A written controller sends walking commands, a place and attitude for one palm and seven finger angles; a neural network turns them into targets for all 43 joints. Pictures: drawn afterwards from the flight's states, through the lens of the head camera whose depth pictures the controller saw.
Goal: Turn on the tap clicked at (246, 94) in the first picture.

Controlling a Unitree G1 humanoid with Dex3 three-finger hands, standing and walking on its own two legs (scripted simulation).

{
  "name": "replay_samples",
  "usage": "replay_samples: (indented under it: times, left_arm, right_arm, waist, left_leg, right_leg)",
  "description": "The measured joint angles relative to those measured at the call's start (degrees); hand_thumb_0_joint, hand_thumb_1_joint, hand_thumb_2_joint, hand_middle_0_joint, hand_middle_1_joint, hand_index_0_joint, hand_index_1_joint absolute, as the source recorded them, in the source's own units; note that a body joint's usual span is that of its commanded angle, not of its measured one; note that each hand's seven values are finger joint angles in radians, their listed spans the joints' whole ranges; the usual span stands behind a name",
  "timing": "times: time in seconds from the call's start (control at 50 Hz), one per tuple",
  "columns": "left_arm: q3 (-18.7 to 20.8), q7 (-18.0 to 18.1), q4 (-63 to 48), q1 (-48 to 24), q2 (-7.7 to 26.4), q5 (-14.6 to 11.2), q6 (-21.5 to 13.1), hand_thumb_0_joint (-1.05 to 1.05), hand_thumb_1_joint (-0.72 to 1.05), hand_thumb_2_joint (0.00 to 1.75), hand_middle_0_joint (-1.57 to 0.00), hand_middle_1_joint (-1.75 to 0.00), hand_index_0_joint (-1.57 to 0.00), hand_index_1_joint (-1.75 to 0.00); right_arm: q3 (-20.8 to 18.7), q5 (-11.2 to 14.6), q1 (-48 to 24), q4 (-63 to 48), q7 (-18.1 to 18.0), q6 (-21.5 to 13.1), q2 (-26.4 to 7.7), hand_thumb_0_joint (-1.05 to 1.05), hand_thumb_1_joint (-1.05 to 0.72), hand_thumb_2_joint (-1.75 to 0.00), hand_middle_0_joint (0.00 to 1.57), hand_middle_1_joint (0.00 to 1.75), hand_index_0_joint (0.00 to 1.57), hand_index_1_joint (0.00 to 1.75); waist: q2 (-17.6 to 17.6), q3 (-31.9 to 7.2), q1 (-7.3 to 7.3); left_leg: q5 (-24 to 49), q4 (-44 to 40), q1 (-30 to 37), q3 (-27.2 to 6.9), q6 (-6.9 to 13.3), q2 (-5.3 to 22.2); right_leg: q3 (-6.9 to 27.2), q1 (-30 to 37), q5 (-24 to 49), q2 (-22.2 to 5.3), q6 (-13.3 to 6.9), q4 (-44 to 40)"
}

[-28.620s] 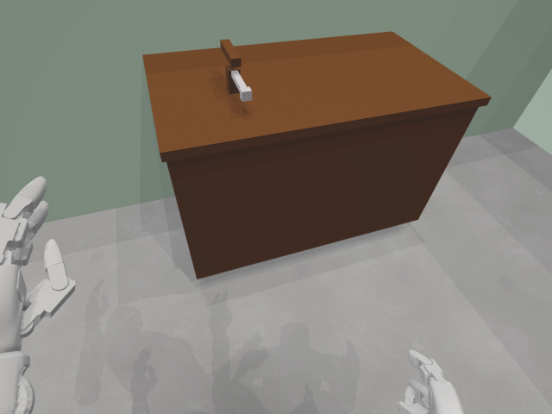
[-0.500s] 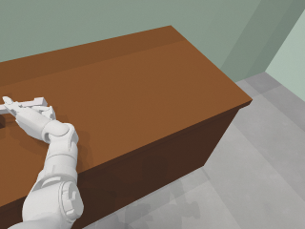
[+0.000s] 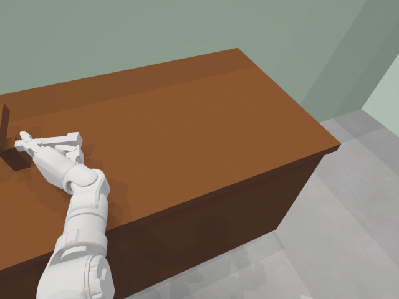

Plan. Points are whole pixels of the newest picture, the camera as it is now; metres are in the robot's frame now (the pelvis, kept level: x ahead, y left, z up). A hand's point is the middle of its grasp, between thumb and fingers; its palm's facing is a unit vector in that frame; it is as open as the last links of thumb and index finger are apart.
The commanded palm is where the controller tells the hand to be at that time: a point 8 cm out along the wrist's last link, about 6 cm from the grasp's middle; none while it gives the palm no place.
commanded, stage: lift the hand up off the lever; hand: left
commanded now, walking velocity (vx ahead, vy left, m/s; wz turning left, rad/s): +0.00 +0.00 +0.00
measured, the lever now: (74, 140) +0.46 +0.30 +0.05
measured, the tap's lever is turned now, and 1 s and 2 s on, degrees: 75 75 75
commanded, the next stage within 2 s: draw the hand back beside the body in 1.30 s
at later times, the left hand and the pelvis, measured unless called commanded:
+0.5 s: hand (65, 147) +0.40 +0.28 +0.10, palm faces +0.88 -0.48 -0.07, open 7.8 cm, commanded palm +0.34 +0.27 +0.11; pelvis -0.01 +0.00 +0.00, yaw +0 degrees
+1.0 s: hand (69, 139) +0.39 +0.26 +0.13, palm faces +0.85 -0.52 -0.06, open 7.8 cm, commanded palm +0.33 +0.26 +0.13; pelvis -0.01 +0.00 +0.01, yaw +0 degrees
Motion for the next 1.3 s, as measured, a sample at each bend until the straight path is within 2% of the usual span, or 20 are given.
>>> replay_samples:
  times: [0.08, 0.2, 0.36, 0.48, 0.58, 0.7, 0.92, 1.1, 1.2, 1.3]
  left_arm:
    - [0.5, 0.4, 0.8, -1.2, 0.0, -0.1, 0.8, 0.02, 0.9, 0.9, -0.15, -0.15, -0.15, -0.15]
    - [1.0, 1.3, 0.9, -2.6, 0.3, 1.1, 1.0, 0.02, 0.9, 0.9, -0.15, -0.15, -0.15, -0.15]
    - [2.8, 0.3, 1.1, -2.1, 2.0, 0.0, 3.1, 0.02, 0.9, 0.9, -0.15, -0.15, -0.15, -0.16]
    - [2.5, -0.4, -1.3, -0.3, 2.6, -0.3, 2.8, 0.02, 0.9, 0.9, -0.15, -0.15, -0.15, -0.16]
    - [0.3, -1.1, -4.7, 1.4, 1.6, -1.3, 2.3, 0.02, 0.9, 0.9, -0.15, -0.15, -0.15, -0.15]
    - [-1.5, -1.5, -4.9, 1.4, -0.2, -2.7, 4.3, 0.01, 0.9, 0.9, -0.15, -0.15, -0.15, -0.15]
    - [-1.0, 0.8, -6.9, -0.8, -1.1, -0.5, 7.1, 0.02, 0.9, 0.9, -0.15, -0.15, -0.15, -0.15]
    - [-3.4, -0.4, -11.0, 2.6, -2.4, -2.7, 10.9, 0.01, 0.9, 0.9, -0.15, -0.15, -0.15, -0.15]
    - [-3.6, 0.4, -13.3, 4.0, -3.3, -2.1, 11.9, 0.02, 0.9, 0.9, -0.15, -0.15, -0.15, -0.15]
    - [-3.1, 0.5, -13.5, 3.2, -2.5, -1.7, 12.2, 0.02, 0.9, 0.9, -0.15, -0.15, -0.15, -0.15]
  right_arm:
    - [0.2, 0.0, -0.6, 0.0, -0.2, -0.3, 0.2, 0.01, -0.9, -0.9, 0.2, 0.3, 0.2, 0.3]
    - [0.2, -0.2, -0.5, 0.3, -0.2, -0.7, 0.4, 0.01, -0.9, -0.9, 0.2, 0.3, 0.2, 0.3]
    - [0.5, 0.3, 1.3, 0.1, -0.6, 0.1, 0.3, 0.01, -0.9, -0.9, 0.2, 0.3, 0.2, 0.3]
    - [0.2, 0.5, 2.0, 0.4, -0.9, -0.4, -0.3, 0.01, -0.9, -0.9, 0.2, 0.3, 0.2, 0.3]
    - [-0.2, 0.8, 1.8, 0.8, -1.2, -1.3, -0.7, 0.01, -0.9, -0.9, 0.2, 0.3, 0.2, 0.3]
    - [0.2, 1.1, 0.0, 0.8, -1.7, -1.9, -0.7, 0.01, -0.9, -0.9, 0.2, 0.3, 0.2, 0.3]
    - [0.6, 0.8, -2.7, 0.1, -1.1, -2.7, 0.8, 0.01, -0.9, -0.9, 0.2, 0.3, 0.2, 0.3]
    - [1.0, 1.6, -2.0, 0.2, -1.5, -2.2, 0.4, 0.01, -0.9, -0.9, 0.2, 0.3, 0.2, 0.3]
    - [0.8, 1.6, -2.8, 0.5, -1.8, -2.7, 0.2, 0.01, -0.9, -0.9, 0.2, 0.3, 0.2, 0.3]
    - [0.8, 1.7, -4.0, 0.7, -2.3, -3.2, 0.2, 0.01, -0.9, -0.9, 0.2, 0.3, 0.2, 0.3]
  waist:
    - [-0.1, 0.3, -0.16]
    - [0.1, 0.1, -0.35]
    - [-0.1, -0.1, -0.65]
    - [-0.2, 0.4, -0.38]
    - [-0.1, 0.8, 0.16]
    - [0.2, 1.2, 0.65]
    - [0.2, 0.7, 1.52]
    - [0.4, 0.8, 2.58]
    - [0.3, 1.3, 2.77]
    - [-0.2, 1.7, 2.77]
  left_leg:
    - [0.5, -0.3, -0.1, 0.0, -0.1, 0.0]
    - [0.7, -0.2, -0.7, 0.1, -0.1, 0.1]
    - [1.2, -1.5, 0.8, 0.5, -0.2, 0.4]
    - [1.4, -2.1, 1.8, 0.3, -0.2, 0.5]
    - [1.7, -2.7, 3.0, 0.2, -0.1, 0.4]
    - [2.4, -4.0, 4.6, 0.3, 0.1, 0.0]
    - [2.6, -4.2, 4.3, 0.7, 0.0, 0.0]
    - [2.9, -6.1, 7.4, 0.7, -0.1, -0.1]
    - [3.1, -6.4, 8.0, 0.7, -0.3, 0.0]
    - [3.5, -6.3, 7.6, 0.4, -0.7, 0.1]
  right_leg:
    - [0.0, -0.2, 0.4, 0.0, -0.1, -0.1]
    - [0.1, -0.9, 0.6, 0.1, -0.2, 0.2]
    - [0.6, 0.3, 1.2, 0.3, -0.2, -1.0]
    - [0.4, 1.5, 1.6, 0.4, -0.3, -1.9]
    - [0.3, 2.9, 1.9, 0.4, -0.2, -2.8]
    - [0.4, 4.4, 2.4, 0.0, 0.1, -3.7]
    - [0.8, 3.6, 2.4, -0.1, 0.0, -3.3]
    - [0.9, 6.7, 2.7, -0.1, 0.0, -5.1]
    - [0.9, 7.2, 2.8, 0.0, -0.3, -5.2]
    - [0.6, 6.6, 2.9, 0.1, -0.6, -4.8]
